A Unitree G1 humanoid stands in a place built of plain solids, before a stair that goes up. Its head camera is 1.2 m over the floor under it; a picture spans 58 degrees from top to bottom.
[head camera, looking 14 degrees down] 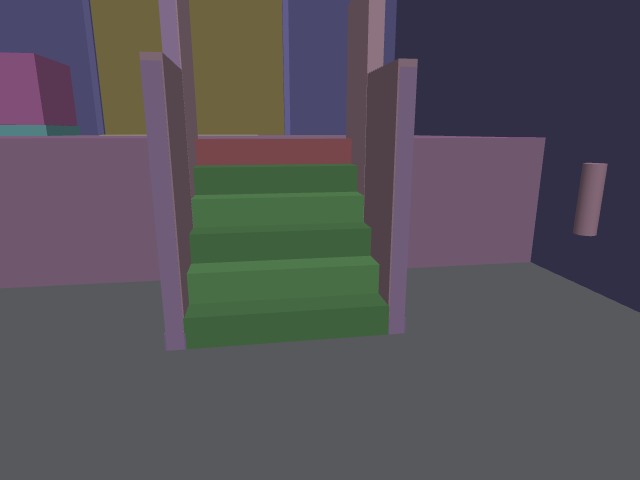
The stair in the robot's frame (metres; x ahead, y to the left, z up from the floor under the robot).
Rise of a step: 0.19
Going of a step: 0.21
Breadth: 1.20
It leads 9 degrees to the left of straight ahead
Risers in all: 6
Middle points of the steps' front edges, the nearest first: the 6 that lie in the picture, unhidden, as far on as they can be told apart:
2.33 0.17 0.19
2.54 0.21 0.38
2.74 0.24 0.58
2.95 0.27 0.77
3.16 0.30 0.96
3.36 0.34 1.15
